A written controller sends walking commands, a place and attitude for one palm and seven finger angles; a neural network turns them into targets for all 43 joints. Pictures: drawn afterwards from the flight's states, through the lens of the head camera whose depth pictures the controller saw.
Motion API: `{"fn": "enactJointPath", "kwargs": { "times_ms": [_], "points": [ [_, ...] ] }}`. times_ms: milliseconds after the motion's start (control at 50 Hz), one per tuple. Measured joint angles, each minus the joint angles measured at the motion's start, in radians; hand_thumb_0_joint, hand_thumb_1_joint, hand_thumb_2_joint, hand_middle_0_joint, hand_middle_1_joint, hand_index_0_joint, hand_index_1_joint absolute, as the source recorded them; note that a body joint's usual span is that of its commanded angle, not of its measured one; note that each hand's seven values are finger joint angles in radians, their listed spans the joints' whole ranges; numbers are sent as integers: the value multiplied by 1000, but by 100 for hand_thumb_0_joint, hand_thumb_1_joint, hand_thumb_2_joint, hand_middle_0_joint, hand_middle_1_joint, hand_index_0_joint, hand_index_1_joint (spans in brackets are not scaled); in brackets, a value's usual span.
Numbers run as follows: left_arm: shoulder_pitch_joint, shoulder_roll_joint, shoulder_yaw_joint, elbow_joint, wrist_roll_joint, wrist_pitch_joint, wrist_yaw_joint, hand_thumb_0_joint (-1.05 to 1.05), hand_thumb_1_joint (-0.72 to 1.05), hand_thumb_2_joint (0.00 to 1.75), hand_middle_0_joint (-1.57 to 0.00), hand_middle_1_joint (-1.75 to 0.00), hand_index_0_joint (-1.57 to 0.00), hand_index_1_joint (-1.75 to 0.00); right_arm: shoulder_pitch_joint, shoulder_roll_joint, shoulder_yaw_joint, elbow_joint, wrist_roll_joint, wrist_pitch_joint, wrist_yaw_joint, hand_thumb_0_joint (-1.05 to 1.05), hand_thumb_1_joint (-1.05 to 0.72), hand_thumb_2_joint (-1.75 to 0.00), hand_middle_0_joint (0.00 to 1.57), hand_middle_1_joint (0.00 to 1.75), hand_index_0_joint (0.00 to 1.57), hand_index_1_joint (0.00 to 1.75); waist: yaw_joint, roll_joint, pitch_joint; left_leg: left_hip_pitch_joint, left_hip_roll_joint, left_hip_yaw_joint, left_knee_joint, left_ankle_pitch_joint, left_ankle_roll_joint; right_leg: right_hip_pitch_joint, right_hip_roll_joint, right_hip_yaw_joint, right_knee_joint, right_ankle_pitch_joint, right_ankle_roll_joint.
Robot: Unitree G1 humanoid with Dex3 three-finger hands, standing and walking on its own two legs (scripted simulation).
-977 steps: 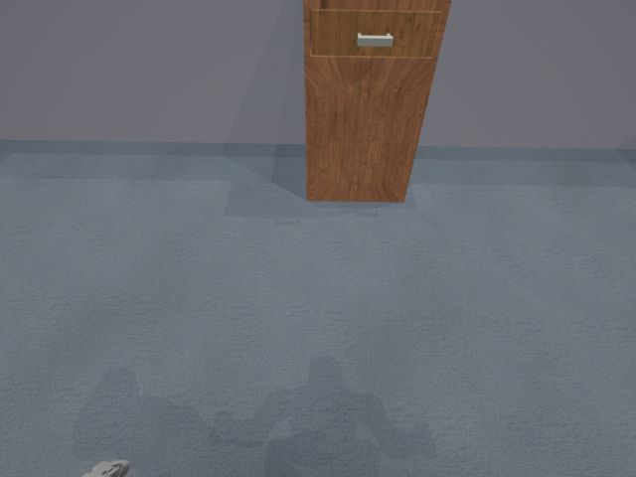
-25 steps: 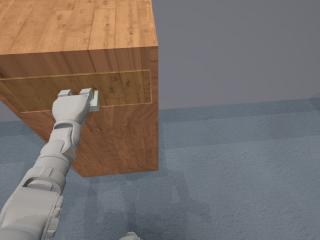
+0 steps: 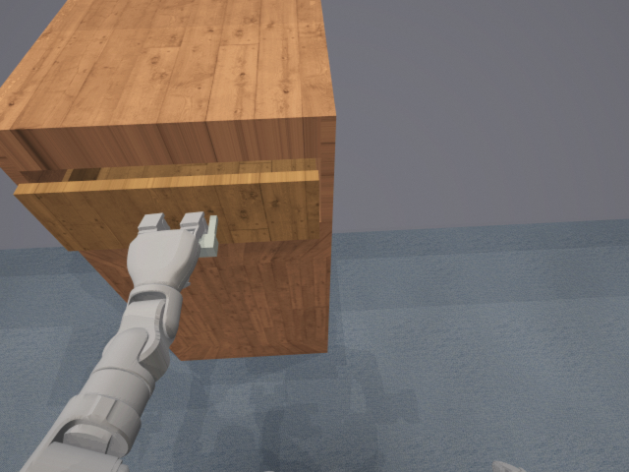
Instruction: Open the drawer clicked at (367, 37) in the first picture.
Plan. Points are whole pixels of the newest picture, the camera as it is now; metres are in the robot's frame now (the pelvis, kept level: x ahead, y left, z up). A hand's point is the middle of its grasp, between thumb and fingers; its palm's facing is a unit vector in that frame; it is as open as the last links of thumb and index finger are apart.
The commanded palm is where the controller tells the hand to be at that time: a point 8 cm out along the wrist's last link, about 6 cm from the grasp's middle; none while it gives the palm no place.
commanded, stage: pull the drawer open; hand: left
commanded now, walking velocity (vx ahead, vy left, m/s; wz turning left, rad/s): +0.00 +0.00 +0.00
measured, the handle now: (179, 235) +0.44 +0.22 +0.02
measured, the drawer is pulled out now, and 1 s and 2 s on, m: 0.04 0.20 0.30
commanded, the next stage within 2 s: open the thumb to release the handle in 1.66 s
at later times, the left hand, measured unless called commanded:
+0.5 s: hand (176, 297) +0.35 +0.20 +0.00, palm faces -0.03 -0.08 -1.00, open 5.8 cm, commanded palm +0.30 +0.20 +0.05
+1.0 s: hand (161, 391) +0.22 +0.19 +0.00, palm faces -0.02 -0.13 -0.99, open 5.9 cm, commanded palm +0.18 +0.20 +0.05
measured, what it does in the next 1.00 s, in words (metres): stands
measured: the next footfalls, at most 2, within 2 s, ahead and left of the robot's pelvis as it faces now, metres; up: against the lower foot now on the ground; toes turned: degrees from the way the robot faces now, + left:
none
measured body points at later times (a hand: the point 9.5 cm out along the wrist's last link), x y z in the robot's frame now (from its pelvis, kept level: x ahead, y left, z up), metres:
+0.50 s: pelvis +0.00 -0.01 +0.00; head +0.05 -0.03 +0.45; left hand +0.34 +0.21 +0.05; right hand +0.07 -0.28 -0.13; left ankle +0.00 +0.09 -0.70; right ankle -0.06 -0.11 -0.70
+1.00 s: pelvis +0.00 -0.02 +0.00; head +0.02 -0.05 +0.45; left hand +0.22 +0.20 +0.05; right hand +0.22 -0.24 -0.09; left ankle +0.00 +0.09 -0.70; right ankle -0.06 -0.11 -0.70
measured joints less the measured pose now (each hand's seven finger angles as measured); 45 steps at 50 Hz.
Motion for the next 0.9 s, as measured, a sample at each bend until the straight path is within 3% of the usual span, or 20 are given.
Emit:
{"fn": "enactJointPath", "kwargs": {
  "times_ms": [220,320,480,600,760,900],
  "points": [
    [-96,4,-2,118,0,-22,-36,1,68,78,-33,-135,-41,-135,-20,12,11,-8,-1,0,-15,0,-91,-90,20,30,21,30,6,1,1,-14,-2,-14,11,12,-8,-16,-1,-16,25,-1,-10],
    [-72,19,27,103,-4,-40,-40,1,68,77,-32,-135,-40,-134,9,13,7,-8,-1,7,-12,0,-91,-90,20,30,21,30,-1,4,0,-19,5,-9,13,13,-13,-26,6,-9,31,1,-15],
    [163,22,59,-127,-33,-26,-23,3,70,76,-27,-135,-39,-133,49,-4,-2,-9,0,7,3,0,-91,-90,20,30,20,30,-8,10,-1,28,17,14,-17,9,-15,10,15,16,3,8,-16],
    [334,9,43,-297,-36,1,-1,3,70,77,-26,-135,-40,-133,20,-12,-2,-16,-3,-5,10,1,-91,-90,20,30,20,30,-2,6,4,65,15,17,-31,6,-17,46,14,21,-11,5,-17],
    [468,-20,3,-428,-29,35,3,4,69,78,-26,-135,-41,-133,-73,-8,10,-51,-10,-26,18,1,-91,-90,20,30,20,30,27,7,7,91,7,12,-25,1,-18,72,7,15,3,-8,-17],
    [588,-25,-3,-531,-24,12,-7,5,68,76,-27,-135,-41,-133,-140,12,40,-87,-18,-41,24,1,-91,-90,20,30,20,30,56,-1,11,112,4,9,-19,-3,-23,90,5,12,18,-19,-22]
  ]
}}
